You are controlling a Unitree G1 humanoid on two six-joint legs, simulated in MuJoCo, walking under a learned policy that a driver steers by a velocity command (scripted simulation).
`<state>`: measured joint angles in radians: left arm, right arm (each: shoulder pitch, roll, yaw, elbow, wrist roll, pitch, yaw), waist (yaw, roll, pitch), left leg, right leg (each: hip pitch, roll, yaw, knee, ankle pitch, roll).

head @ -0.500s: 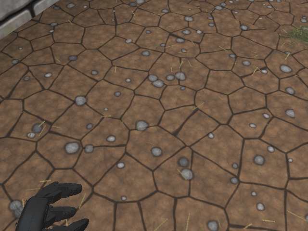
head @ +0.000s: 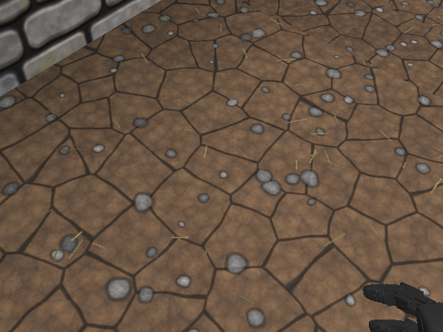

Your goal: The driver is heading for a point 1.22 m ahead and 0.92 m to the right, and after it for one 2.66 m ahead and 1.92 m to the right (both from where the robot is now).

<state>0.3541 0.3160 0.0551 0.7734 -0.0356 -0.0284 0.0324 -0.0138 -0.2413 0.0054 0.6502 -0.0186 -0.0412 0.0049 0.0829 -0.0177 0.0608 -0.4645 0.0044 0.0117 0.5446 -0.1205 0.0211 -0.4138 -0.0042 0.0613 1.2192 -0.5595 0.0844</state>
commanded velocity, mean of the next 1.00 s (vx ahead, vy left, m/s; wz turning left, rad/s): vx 0.05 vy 0.00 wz -0.92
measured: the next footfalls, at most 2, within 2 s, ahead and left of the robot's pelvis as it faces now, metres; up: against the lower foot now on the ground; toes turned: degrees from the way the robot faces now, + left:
right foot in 0.30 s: +0.13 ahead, -0.16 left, +0.00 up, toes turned -21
left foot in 0.72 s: +0.26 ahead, +0.01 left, +0.00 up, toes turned -48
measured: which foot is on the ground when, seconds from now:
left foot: down 0.00-0.30, up 0.32-0.70, down 0.72-1.00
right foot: up 0.00-0.28, down 0.30-0.72, up 0.74-1.00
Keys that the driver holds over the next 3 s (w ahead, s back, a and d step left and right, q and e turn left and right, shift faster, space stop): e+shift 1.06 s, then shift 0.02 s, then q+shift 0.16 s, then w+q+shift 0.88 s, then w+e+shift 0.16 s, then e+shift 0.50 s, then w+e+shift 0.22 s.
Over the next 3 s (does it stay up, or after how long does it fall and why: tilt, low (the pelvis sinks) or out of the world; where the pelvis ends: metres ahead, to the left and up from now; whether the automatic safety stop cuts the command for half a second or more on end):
stays up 1.03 -0.58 0.01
